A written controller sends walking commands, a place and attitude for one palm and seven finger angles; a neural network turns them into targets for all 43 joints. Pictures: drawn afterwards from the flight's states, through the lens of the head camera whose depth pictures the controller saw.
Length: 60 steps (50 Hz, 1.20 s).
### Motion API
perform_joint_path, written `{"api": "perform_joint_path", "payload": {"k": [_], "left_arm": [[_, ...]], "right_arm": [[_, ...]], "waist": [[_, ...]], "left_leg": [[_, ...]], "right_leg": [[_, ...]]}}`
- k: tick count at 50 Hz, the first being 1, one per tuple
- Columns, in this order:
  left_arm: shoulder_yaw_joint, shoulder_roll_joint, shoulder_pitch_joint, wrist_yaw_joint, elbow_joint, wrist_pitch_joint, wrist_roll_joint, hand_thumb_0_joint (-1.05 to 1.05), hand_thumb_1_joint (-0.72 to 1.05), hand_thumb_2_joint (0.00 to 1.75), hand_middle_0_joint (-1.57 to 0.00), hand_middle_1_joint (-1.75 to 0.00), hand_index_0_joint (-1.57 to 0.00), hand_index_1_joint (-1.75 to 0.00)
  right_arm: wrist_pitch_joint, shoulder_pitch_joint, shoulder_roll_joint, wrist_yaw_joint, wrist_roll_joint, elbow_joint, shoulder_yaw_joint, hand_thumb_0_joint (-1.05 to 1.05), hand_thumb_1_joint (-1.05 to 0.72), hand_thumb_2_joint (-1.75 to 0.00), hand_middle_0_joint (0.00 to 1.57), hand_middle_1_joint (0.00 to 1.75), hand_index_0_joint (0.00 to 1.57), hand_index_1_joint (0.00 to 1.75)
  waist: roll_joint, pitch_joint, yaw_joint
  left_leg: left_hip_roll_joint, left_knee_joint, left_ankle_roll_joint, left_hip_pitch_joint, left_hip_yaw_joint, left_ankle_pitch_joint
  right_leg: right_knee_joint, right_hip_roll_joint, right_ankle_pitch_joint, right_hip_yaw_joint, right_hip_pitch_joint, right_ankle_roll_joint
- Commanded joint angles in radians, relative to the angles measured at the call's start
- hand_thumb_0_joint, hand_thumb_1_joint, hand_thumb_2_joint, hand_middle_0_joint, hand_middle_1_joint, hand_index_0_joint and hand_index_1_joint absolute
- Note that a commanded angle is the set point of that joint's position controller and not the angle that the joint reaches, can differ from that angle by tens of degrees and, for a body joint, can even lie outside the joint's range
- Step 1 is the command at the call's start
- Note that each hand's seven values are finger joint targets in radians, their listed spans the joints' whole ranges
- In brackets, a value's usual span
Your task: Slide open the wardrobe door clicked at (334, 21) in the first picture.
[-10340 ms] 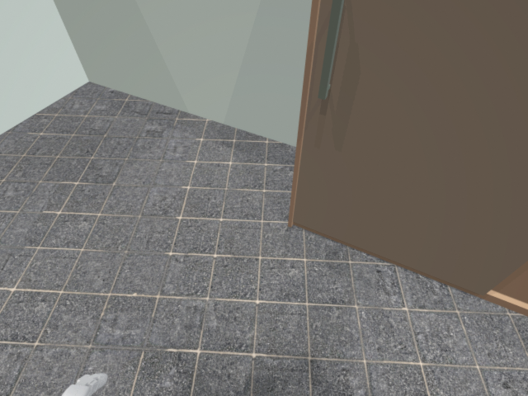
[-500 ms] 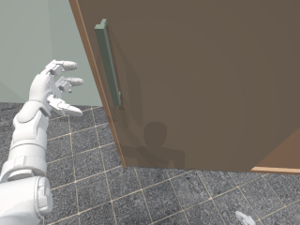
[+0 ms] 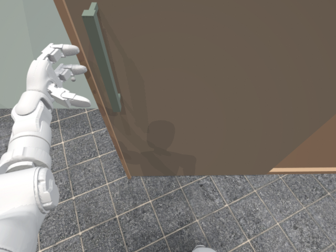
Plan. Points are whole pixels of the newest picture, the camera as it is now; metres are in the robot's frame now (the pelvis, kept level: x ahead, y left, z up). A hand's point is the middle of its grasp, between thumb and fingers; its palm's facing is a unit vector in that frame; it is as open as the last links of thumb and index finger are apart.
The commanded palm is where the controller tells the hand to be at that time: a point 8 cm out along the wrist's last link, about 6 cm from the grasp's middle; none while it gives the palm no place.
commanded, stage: move the hooked fingers beside the handle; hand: left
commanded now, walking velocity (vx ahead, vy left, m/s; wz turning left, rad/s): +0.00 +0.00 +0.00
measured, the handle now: (107, 67) +0.53 +0.13 +0.13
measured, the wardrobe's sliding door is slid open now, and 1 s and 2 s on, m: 0.00 0.00 0.00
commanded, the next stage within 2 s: feel for the door with the fingertips in 0.70 s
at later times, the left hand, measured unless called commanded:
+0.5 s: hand (73, 83) +0.46 +0.19 +0.14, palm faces -0.05 -1.00 +0.01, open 14.0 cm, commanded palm +0.44 +0.25 +0.14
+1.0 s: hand (80, 83) +0.46 +0.18 +0.14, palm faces -0.06 -1.00 +0.01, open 14.0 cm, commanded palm +0.44 +0.23 +0.14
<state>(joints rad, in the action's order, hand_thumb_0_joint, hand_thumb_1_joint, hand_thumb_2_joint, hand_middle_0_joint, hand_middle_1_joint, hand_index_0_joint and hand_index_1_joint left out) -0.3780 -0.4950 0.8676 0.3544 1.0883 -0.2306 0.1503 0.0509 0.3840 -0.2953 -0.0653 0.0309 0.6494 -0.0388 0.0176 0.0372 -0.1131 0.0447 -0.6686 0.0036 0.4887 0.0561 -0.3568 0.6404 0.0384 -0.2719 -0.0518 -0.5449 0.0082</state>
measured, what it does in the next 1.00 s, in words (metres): stands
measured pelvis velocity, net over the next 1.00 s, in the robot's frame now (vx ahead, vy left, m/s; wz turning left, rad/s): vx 0.00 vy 0.00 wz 0.01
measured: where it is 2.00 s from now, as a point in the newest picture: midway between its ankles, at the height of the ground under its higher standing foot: outside the picture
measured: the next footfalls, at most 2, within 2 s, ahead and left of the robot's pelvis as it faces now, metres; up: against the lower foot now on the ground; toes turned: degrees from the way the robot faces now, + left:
none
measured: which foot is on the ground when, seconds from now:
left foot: down 0.00-1.00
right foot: down 0.00-1.00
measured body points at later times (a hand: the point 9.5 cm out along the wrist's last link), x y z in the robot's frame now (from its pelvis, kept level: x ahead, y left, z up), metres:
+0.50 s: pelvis +0.01 +0.00 +0.00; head +0.06 +0.00 +0.45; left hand +0.46 +0.25 +0.14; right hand +0.08 -0.26 -0.11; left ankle -0.02 +0.12 -0.72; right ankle +0.02 -0.13 -0.72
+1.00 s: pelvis +0.00 +0.00 +0.00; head +0.06 -0.01 +0.45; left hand +0.46 +0.23 +0.14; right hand +0.05 -0.27 -0.12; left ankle -0.02 +0.12 -0.72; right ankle +0.02 -0.13 -0.72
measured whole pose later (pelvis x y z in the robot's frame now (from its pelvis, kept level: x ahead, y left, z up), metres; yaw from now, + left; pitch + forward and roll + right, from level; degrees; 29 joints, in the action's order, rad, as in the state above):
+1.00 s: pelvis +0.00 +0.00 +0.00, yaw +1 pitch +10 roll -1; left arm -0.32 -0.42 0.81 0.33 1.00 -0.22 0.19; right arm 0.03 0.39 -0.29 -0.06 0.04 0.65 -0.03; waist 0.03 0.05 -0.09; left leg 0.05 -0.68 0.01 0.48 0.04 -0.36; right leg 0.64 0.04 -0.28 -0.06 -0.53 0.01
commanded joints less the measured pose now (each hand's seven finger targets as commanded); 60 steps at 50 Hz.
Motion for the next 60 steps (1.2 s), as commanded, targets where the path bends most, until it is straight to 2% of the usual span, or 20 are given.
{"api": "perform_joint_path", "payload": {"k": [1,3,6,10,13,16,21,29,33,35,38,41,43,46,48,52,54,56,58,60], "left_arm": [[-0.047,-0.256,0.382,0.007,-0.225,-0.065,0.030,0.00,-0.50,0.30,-0.30,-1.20,-0.30,-1.20],[-0.063,-0.275,0.364,0.003,-0.200,-0.053,0.032,0.00,-0.50,0.30,-0.30,-1.20,-0.30,-1.20],[-0.054,-0.267,0.378,-0.003,-0.287,-0.060,0.025,0.00,-0.50,0.30,-0.30,-1.20,-0.30,-1.20],[-0.069,-0.280,0.367,-0.003,-0.329,-0.065,0.041,0.00,-0.50,0.30,-0.30,-1.20,-0.30,-1.20],[-0.021,-0.246,0.421,0.004,-0.321,-0.059,0.038,0.00,-0.50,0.30,-0.30,-1.20,-0.30,-1.20],[-0.006,-0.217,0.419,0.004,-0.337,-0.058,0.041,0.00,-0.50,0.30,-0.30,-1.20,-0.30,-1.20],[0.042,-0.136,0.404,-0.009,-0.286,-0.032,0.048,0.00,-0.50,0.30,-0.30,-1.20,-0.30,-1.20],[-0.008,-0.208,0.433,-0.052,-0.274,-0.061,0.015,0.00,-0.50,0.30,-0.30,-1.20,-0.30,-1.20],[-0.033,-0.251,0.456,-0.041,-0.251,-0.074,0.019,0.00,-0.50,0.30,-0.30,-1.20,-0.30,-1.20],[-0.014,-0.234,0.458,-0.029,-0.266,-0.077,0.015,0.00,-0.50,0.30,-0.30,-1.20,-0.30,-1.20],[-0.031,-0.251,0.406,-0.013,-0.226,-0.068,0.028,0.00,-0.50,0.30,-0.30,-1.20,-0.30,-1.20],[0.027,-0.169,0.402,0.005,-0.259,-0.062,0.041,0.00,-0.50,0.30,-0.30,-1.20,-0.30,-1.20],[0.036,-0.152,0.417,0.005,-0.250,-0.054,0.054,0.00,-0.50,0.30,-0.30,-1.20,-0.30,-1.20],[0.042,-0.128,0.419,-0.010,-0.319,-0.049,0.057,0.00,-0.50,0.30,-0.30,-1.20,-0.30,-1.20],[0.044,-0.127,0.400,-0.032,-0.310,-0.043,0.050,0.00,-0.50,0.30,-0.30,-1.20,-0.30,-1.20],[0.070,-0.084,0.432,-0.085,-0.355,-0.045,0.026,0.00,-0.50,0.30,-0.30,-1.20,-0.30,-1.20],[0.021,-0.136,0.431,-0.113,-0.374,-0.057,0.020,0.00,-0.50,0.30,-0.30,-1.20,-0.30,-1.20],[0.057,-0.078,0.403,-0.129,-0.377,-0.058,0.015,0.00,-0.50,0.30,-0.30,-1.20,-0.30,-1.20],[0.029,-0.112,0.381,-0.144,-0.349,-0.061,0.010,0.00,-0.50,0.30,-0.30,-1.20,-0.30,-1.20],[0.007,-0.139,0.382,-0.151,-0.345,-0.060,-0.001,0.00,-0.50,0.30,-0.30,-1.20,-0.30,-1.20]], "right_arm": [[0.023,0.078,-0.153,-0.004,0.000,-0.095,0.063,0.00,-0.90,-0.90,0.20,0.30,0.20,0.30],[0.014,0.082,-0.158,-0.005,0.002,-0.098,0.064,0.00,-0.90,-0.90,0.20,0.30,0.20,0.30],[0.011,0.074,-0.151,-0.002,0.001,-0.110,0.068,0.00,-0.90,-0.90,0.20,0.30,0.20,0.30],[0.008,0.062,-0.148,-0.005,0.005,-0.113,0.067,0.00,-0.90,-0.90,0.20,0.30,0.20,0.30],[0.009,0.059,-0.148,-0.013,0.009,-0.106,0.063,0.00,-0.90,-0.90,0.20,0.30,0.20,0.30],[0.018,0.052,-0.142,-0.013,0.007,-0.102,0.062,0.00,-0.90,-0.90,0.20,0.30,0.20,0.30],[0.023,0.052,-0.141,-0.008,0.006,-0.091,0.061,0.00,-0.90,-0.90,0.20,0.30,0.20,0.30],[0.015,0.043,-0.138,-0.002,0.002,-0.106,0.056,0.00,-0.90,-0.90,0.20,0.30,0.20,0.30],[0.013,0.045,-0.144,-0.008,0.002,-0.103,0.054,0.00,-0.90,-0.90,0.20,0.30,0.20,0.30],[0.014,0.037,-0.138,-0.009,0.004,-0.108,0.052,0.00,-0.90,-0.90,0.20,0.30,0.20,0.30],[0.011,0.045,-0.144,-0.012,0.006,-0.107,0.052,0.00,-0.90,-0.90,0.20,0.30,0.20,0.30],[0.014,0.042,-0.138,-0.008,0.008,-0.110,0.056,0.00,-0.90,-0.90,0.20,0.30,0.20,0.30],[0.014,0.051,-0.142,-0.010,0.007,-0.101,0.059,0.00,-0.90,-0.90,0.20,0.30,0.20,0.30],[0.019,0.053,-0.138,-0.005,0.004,-0.096,0.066,0.00,-0.90,-0.90,0.20,0.30,0.20,0.30],[0.018,0.056,-0.140,-0.003,0.003,-0.092,0.065,0.00,-0.90,-0.90,0.20,0.30,0.20,0.30],[0.023,0.047,-0.127,0.009,0.002,-0.093,0.065,0.00,-0.90,-0.90,0.20,0.30,0.20,0.30],[0.026,0.047,-0.129,0.010,-0.002,-0.093,0.068,0.00,-0.90,-0.90,0.20,0.30,0.20,0.30],[0.031,0.031,-0.118,0.015,0.000,-0.102,0.064,0.00,-0.90,-0.90,0.20,0.30,0.20,0.30],[0.029,0.041,-0.126,0.013,-0.003,-0.097,0.066,0.00,-0.90,-0.90,0.20,0.30,0.20,0.30],[0.028,0.026,-0.123,0.013,-0.001,-0.103,0.061,0.00,-0.90,-0.90,0.20,0.30,0.20,0.30]], "waist": [[0.048,0.425,0.031],[-0.010,0.383,0.030],[0.050,0.425,0.034],[0.044,0.417,0.034],[0.043,0.378,0.009],[0.079,0.408,0.014],[0.035,0.368,0.006],[0.031,0.391,0.020],[-0.012,0.398,0.013],[0.044,0.417,0.017],[0.010,0.400,0.021],[0.045,0.402,0.014],[0.010,0.376,0.002],[0.043,0.420,0.011],[0.008,0.400,0.011],[0.058,0.386,0.014],[0.039,0.423,0.029],[0.050,0.411,0.032],[-0.037,0.400,0.034],[0.003,0.399,0.043]], "left_leg": [[-0.033,0.063,-0.025,-0.152,-0.045,0.373],[-0.033,0.069,-0.032,-0.112,-0.041,0.344],[-0.034,0.068,-0.030,-0.149,-0.037,0.359],[-0.034,0.070,-0.032,-0.147,-0.032,0.350],[-0.033,0.073,-0.034,-0.151,-0.039,0.319],[-0.034,0.070,-0.028,-0.189,-0.047,0.342],[-0.030,0.068,-0.023,-0.187,-0.058,0.355],[-0.039,0.058,-0.028,-0.149,-0.050,0.332],[-0.040,0.055,-0.034,-0.120,-0.042,0.305],[-0.043,0.059,-0.030,-0.136,-0.043,0.311],[-0.042,0.056,-0.033,-0.113,-0.039,0.307],[-0.040,0.059,-0.030,-0.143,-0.041,0.324],[-0.039,0.059,-0.032,-0.134,-0.043,0.302],[-0.037,0.059,-0.027,-0.171,-0.047,0.331],[-0.037,0.062,-0.030,-0.156,-0.048,0.330],[-0.038,0.069,-0.023,-0.173,-0.051,0.324],[-0.040,0.067,-0.024,-0.172,-0.050,0.325],[-0.042,0.071,-0.023,-0.174,-0.041,0.322],[-0.039,0.075,-0.028,-0.144,-0.045,0.320],[-0.045,0.079,-0.028,-0.127,-0.029,0.298]], "right_leg": [[-0.025,-0.049,0.368,0.014,0.241,-0.030],[-0.028,-0.051,0.356,0.009,0.250,-0.027],[-0.028,-0.050,0.367,0.015,0.254,-0.029],[-0.032,-0.052,0.380,0.019,0.273,-0.027],[-0.038,-0.051,0.335,0.011,0.235,-0.029],[-0.038,-0.052,0.343,0.011,0.228,-0.031],[-0.037,-0.053,0.326,-0.003,0.190,-0.030],[-0.019,-0.047,0.341,0.010,0.226,-0.031],[-0.020,-0.047,0.353,0.018,0.261,-0.026],[-0.019,-0.046,0.355,0.020,0.256,-0.028],[-0.022,-0.048,0.358,0.019,0.266,-0.029],[-0.026,-0.050,0.362,0.013,0.240,-0.029],[-0.033,-0.052,0.338,0.007,0.228,-0.028],[-0.031,-0.052,0.347,0.005,0.227,-0.029],[-0.032,-0.053,0.339,0.000,0.229,-0.029],[-0.033,-0.053,0.318,0.000,0.206,-0.032],[-0.029,-0.053,0.332,0.006,0.243,-0.031],[-0.030,-0.053,0.338,0.006,0.243,-0.032],[-0.028,-0.054,0.344,0.002,0.272,-0.031],[-0.030,-0.049,0.356,0.016,0.291,-0.030]]}}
